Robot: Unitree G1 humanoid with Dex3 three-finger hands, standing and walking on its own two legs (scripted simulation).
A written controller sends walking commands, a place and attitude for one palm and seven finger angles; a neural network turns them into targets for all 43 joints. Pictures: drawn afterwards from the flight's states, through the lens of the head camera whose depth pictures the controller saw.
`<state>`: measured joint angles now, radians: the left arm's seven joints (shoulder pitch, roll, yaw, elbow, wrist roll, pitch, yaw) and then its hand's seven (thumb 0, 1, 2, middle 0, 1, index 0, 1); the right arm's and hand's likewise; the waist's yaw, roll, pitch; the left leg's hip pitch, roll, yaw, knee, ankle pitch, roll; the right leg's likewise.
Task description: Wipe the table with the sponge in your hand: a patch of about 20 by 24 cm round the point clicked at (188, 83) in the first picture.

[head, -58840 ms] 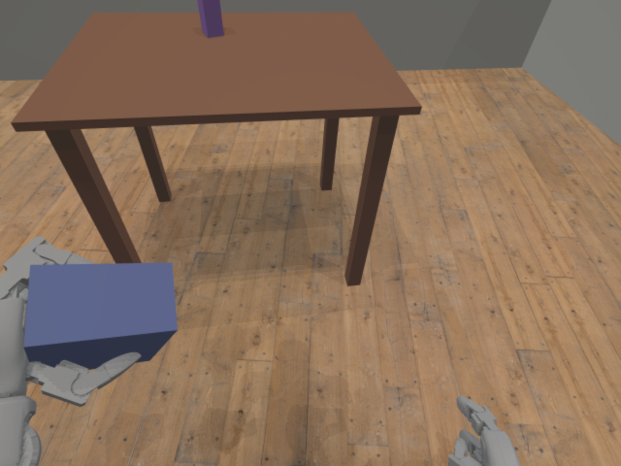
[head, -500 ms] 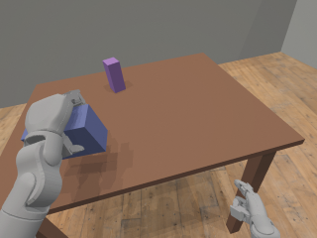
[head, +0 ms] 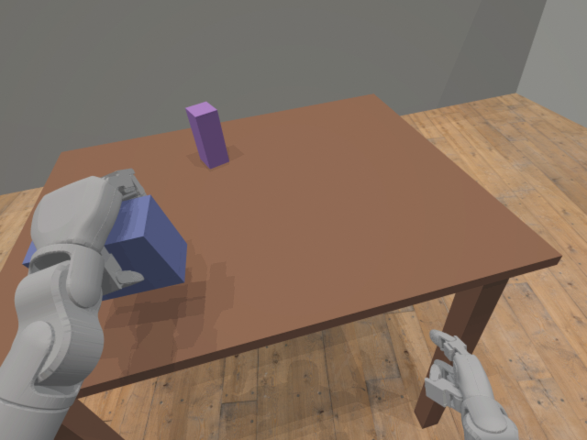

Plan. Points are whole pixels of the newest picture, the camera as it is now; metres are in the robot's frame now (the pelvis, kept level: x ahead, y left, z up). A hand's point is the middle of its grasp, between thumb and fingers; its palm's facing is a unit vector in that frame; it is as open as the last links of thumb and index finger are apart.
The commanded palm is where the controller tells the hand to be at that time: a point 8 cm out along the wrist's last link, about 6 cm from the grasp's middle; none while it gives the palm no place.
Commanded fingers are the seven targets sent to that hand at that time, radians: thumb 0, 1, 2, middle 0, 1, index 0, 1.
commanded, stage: bring the sponge back beside the body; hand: left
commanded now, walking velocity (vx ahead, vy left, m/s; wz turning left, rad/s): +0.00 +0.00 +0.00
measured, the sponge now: (122, 259) +0.26 +0.28 +0.16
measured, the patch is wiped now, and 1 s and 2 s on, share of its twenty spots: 1.00 1.00 1.00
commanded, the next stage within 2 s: step back with the hand held close in 1.34 s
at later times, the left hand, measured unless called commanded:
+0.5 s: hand (88, 258) +0.22 +0.28 +0.20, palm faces +0.28 -0.15 -0.95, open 10.4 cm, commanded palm +0.17 +0.27 +0.27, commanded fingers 0.00 0.10 1.30 -1.20 -1.60 -1.20 -1.60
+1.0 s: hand (57, 288) +0.18 +0.29 +0.19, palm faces +0.28 -0.14 -0.95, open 10.4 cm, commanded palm +0.13 +0.29 +0.26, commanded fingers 0.00 0.10 1.30 -1.20 -1.60 -1.20 -1.60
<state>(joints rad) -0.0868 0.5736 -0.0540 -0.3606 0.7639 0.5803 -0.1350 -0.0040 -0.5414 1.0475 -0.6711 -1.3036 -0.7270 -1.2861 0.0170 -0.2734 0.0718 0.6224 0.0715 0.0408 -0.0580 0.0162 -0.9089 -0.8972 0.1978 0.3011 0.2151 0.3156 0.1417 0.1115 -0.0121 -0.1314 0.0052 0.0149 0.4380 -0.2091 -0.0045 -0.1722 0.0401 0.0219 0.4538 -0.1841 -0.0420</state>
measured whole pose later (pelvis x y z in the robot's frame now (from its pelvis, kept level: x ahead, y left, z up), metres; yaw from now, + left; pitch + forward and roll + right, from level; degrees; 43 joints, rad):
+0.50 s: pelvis +0.00 +0.01 +0.00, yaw +0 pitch -7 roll +0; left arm 0.06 0.60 0.01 -0.47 0.74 0.54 -0.12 0.00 -0.54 1.05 -0.67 -1.30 -0.73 -1.29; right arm 0.02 -0.27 0.06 0.63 0.07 0.05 -0.06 0.02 -0.91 -0.90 0.20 0.30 0.18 0.30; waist 0.15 0.12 -0.01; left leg -0.12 0.00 0.02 0.45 -0.21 0.00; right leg -0.16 0.04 0.03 0.46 -0.18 -0.03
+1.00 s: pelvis -0.01 +0.01 +0.00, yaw +0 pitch -8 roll +0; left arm 0.20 0.61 0.07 -0.54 0.73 0.50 -0.12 0.00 -0.54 1.05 -0.67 -1.30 -0.73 -1.29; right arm 0.02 -0.27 0.06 0.63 0.06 0.03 -0.06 0.02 -0.91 -0.90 0.20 0.30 0.18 0.30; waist 0.16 0.12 0.00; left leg -0.12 0.00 0.02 0.47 -0.21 0.01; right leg -0.15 0.03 0.03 0.46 -0.18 -0.03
